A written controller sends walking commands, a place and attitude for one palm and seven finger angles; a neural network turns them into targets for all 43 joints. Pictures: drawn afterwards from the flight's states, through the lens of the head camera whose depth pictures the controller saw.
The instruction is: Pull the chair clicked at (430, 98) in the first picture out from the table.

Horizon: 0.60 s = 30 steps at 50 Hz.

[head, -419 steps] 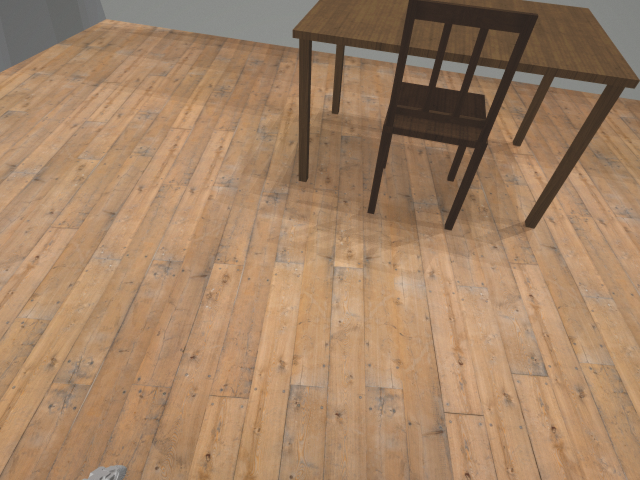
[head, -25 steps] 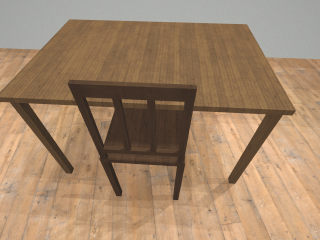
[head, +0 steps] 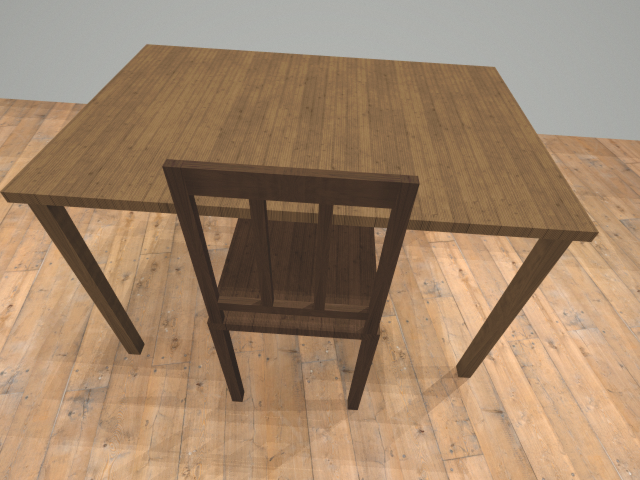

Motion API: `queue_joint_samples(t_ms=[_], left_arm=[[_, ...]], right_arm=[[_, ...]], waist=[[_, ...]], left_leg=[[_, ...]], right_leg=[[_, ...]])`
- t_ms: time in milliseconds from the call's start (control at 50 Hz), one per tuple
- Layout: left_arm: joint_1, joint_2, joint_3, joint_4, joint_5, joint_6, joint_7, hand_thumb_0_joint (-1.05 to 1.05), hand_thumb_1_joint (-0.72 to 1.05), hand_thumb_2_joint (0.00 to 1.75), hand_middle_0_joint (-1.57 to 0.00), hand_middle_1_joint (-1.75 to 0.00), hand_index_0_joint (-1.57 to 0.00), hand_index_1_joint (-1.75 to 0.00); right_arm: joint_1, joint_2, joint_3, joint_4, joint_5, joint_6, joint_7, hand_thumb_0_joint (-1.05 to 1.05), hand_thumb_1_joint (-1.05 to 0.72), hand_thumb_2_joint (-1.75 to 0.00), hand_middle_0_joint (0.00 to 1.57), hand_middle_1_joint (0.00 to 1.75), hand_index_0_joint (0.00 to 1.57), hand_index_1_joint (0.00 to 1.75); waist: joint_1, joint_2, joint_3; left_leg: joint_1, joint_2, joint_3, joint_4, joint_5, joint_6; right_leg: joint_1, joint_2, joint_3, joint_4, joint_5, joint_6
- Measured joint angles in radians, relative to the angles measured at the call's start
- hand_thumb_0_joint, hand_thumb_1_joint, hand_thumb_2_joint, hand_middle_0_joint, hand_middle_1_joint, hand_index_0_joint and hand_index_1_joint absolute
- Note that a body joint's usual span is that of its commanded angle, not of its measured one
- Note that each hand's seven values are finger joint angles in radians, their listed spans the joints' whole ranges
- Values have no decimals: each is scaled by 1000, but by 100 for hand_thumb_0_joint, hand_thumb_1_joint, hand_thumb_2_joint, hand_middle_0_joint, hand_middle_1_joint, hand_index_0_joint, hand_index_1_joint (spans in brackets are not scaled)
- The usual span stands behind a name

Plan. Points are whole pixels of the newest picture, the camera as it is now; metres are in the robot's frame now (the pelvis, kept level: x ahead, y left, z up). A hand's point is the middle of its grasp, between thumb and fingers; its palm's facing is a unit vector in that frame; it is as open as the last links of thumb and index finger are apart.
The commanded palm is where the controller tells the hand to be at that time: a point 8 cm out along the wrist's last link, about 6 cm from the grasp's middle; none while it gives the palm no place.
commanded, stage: look again from close up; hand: left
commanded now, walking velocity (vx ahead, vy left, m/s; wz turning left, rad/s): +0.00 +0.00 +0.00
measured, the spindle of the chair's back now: (263, 257) +0.50 +0.14 -0.07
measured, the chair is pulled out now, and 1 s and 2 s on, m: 0.00 0.00 0.00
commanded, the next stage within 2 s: shuffle to correct the standing spot in 0.74 s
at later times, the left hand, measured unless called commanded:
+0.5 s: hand out of the picture -0.01 +0.20 -0.17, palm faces +0.01 -0.98 -0.18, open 7.4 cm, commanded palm none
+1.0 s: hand out of the picture -0.02 +0.19 -0.18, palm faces +0.00 -0.99 -0.15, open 7.4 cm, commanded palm none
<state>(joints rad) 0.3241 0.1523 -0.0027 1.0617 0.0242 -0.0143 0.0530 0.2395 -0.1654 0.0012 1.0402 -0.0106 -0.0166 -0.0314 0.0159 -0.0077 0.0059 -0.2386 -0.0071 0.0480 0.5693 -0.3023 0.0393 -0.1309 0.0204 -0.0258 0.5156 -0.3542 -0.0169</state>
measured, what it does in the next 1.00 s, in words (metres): stands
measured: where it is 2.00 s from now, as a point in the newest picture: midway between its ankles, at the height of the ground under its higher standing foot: outside the picture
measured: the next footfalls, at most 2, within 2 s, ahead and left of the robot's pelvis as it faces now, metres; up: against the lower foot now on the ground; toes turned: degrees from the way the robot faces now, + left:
left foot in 1.54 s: +0.16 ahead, +0.06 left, +0.00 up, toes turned +2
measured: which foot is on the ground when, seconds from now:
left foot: down 0.00-1.00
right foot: down 0.00-1.00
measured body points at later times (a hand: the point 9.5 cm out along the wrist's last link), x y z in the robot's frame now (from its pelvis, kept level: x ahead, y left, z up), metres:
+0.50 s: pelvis +0.00 +0.03 +0.01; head +0.02 +0.05 +0.46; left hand -0.01 +0.26 -0.16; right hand +0.01 -0.19 -0.15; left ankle +0.00 +0.09 -0.73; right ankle -0.05 -0.11 -0.73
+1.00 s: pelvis +0.01 +0.02 +0.01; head +0.02 +0.04 +0.45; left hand -0.02 +0.24 -0.16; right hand +0.01 -0.20 -0.15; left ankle +0.00 +0.09 -0.73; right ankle -0.05 -0.11 -0.73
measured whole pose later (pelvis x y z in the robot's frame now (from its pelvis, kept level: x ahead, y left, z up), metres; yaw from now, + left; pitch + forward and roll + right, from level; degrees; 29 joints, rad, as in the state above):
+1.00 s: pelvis +0.01 +0.02 +0.01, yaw -1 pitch +0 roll +1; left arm 0.33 0.16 -0.01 1.12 0.03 0.00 0.03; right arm 0.26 -0.14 0.01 1.13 -0.01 -0.03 -0.03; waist 0.01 -0.06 0.02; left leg -0.20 -0.07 0.08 0.44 -0.24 0.08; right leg -0.15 -0.04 0.00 0.49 -0.34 0.01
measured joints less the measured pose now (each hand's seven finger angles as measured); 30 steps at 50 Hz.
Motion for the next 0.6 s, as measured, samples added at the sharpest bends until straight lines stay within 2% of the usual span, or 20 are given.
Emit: queue_joint_samples(t_ms=[240,600], left_arm=[[-24,31,-5,-19,1,10,-15,1,91,90,-20,-30,-20,-29],[-19,6,-15,40,-6,12,-12,1,90,90,-20,-30,-20,-29]], right_arm=[[18,-4,14,11,0,-4,14,1,-93,-90,20,30,20,29],[25,12,20,79,7,-12,5,1,-92,-90,20,30,20,29]], waist=[[-5,-17,16],[-4,-28,29]], left_leg=[[1,-49,28,-101,66,41],[35,-69,31,-134,73,53]], right_leg=[[-31,-49,24,-38,39,37],[-1,-68,28,-60,39,55]])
